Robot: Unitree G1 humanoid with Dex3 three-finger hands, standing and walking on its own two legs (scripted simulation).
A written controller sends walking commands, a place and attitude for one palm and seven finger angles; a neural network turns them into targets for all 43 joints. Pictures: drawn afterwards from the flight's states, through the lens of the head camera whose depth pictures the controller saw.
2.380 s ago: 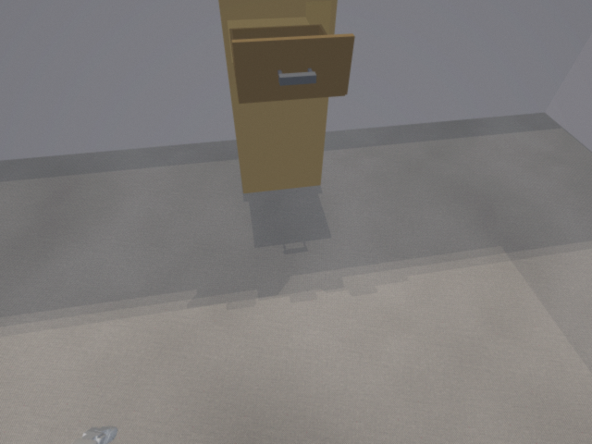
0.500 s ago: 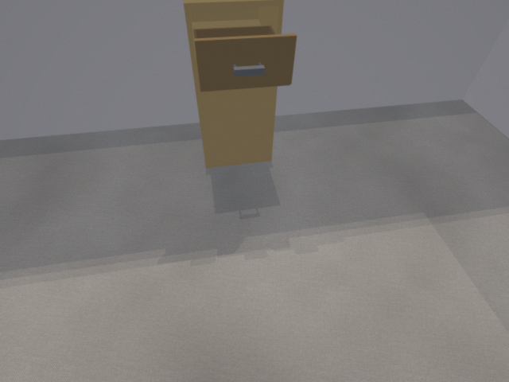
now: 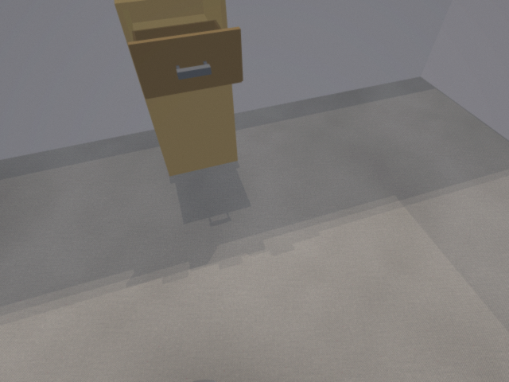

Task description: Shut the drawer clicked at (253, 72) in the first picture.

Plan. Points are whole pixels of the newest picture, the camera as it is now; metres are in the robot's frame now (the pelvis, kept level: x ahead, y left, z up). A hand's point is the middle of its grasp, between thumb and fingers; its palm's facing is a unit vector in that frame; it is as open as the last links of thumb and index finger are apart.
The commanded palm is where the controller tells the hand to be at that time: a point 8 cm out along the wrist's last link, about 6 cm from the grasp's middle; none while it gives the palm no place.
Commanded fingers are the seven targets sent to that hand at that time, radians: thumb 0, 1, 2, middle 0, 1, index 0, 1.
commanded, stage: walk to a spot facing it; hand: left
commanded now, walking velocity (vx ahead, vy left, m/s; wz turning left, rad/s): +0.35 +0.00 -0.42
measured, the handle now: (192, 68) +0.99 +0.30 -0.01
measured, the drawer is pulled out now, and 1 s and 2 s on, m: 0.30 0.30 0.30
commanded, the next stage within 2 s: turn to face it in 1.16 s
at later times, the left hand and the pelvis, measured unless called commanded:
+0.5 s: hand (142, 339) +0.22 +0.25 -0.18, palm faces -0.14 -0.97 -0.18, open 7.4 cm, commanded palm none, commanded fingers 0.00 0.90 0.90 -0.20 -0.30 -0.20 -0.30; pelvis +0.20 +0.06 +0.00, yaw -15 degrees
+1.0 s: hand (260, 191) +0.61 +0.05 -0.16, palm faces -0.53 -0.83 -0.19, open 7.3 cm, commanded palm none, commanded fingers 0.00 0.90 0.90 -0.20 -0.30 -0.20 -0.30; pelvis +0.39 -0.03 -0.01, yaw -30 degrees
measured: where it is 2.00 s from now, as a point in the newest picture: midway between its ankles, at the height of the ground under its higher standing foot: (297, 300)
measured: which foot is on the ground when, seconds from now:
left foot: up 0.00-0.36, down 0.38-0.92, up 0.94-1.00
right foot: down 0.00-0.38, up 0.40-0.90, down 0.92-1.00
